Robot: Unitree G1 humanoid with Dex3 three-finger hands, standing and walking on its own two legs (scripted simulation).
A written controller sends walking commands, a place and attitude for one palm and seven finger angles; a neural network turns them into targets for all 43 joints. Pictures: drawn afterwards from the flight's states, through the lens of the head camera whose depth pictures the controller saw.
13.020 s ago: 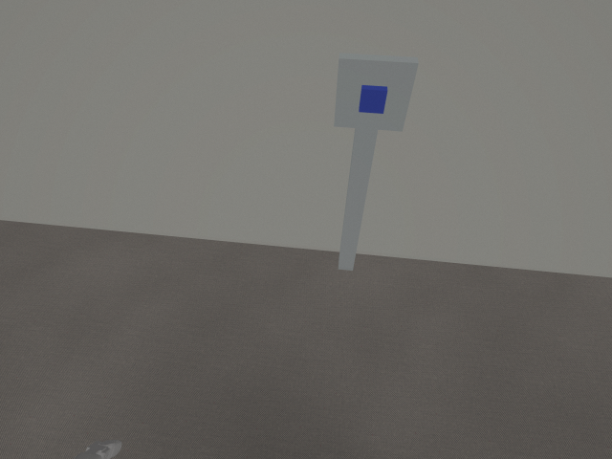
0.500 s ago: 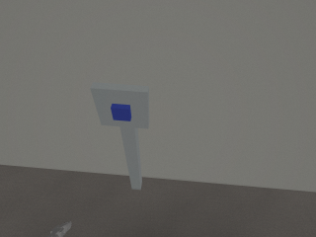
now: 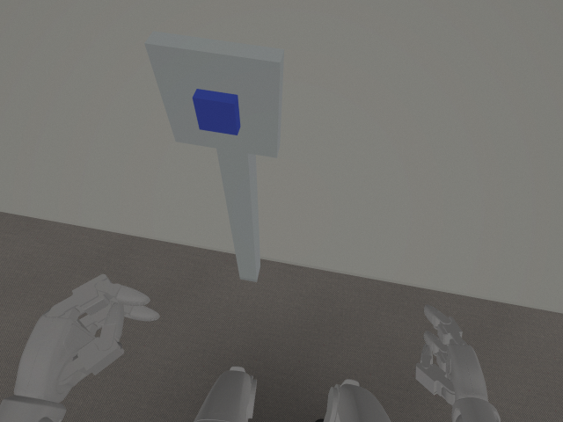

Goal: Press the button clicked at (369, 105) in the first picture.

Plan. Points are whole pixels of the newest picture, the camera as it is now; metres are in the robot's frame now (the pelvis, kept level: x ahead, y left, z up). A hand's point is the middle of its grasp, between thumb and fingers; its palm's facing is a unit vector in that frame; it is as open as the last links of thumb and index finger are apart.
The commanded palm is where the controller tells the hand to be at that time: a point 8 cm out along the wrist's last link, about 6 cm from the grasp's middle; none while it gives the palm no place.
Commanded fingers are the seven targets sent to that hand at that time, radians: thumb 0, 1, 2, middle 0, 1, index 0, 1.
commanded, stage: raise the hand and make a fist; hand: left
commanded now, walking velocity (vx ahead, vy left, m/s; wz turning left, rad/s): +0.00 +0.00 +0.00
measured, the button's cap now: (218, 111) +0.52 +0.17 +0.11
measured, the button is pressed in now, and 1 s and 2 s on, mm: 0 0 0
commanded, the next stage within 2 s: aim a knuckle at the button in 1.42 s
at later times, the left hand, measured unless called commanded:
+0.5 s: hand (112, 319) +0.21 +0.22 +0.08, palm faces -0.05 -1.00 -0.05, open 3.1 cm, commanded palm +0.18 +0.28 +0.09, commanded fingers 0.00 0.90 0.90 -1.30 -1.50 -1.30 -1.50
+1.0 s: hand (108, 284) +0.24 +0.23 +0.10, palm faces -0.05 -1.00 -0.06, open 3.1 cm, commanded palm +0.22 +0.28 +0.11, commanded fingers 0.00 0.90 0.90 -1.30 -1.50 -1.30 -1.50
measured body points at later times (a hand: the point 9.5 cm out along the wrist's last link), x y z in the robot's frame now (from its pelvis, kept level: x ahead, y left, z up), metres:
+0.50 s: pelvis +0.00 +0.02 +0.03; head +0.07 +0.03 +0.47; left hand +0.21 +0.27 +0.08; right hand +0.18 -0.23 -0.04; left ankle +0.01 +0.12 -0.63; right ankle +0.03 -0.11 -0.63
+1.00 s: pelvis +0.02 +0.03 +0.04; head +0.07 +0.04 +0.49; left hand +0.24 +0.28 +0.11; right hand +0.19 -0.21 -0.03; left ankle +0.01 +0.12 -0.63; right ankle +0.03 -0.10 -0.63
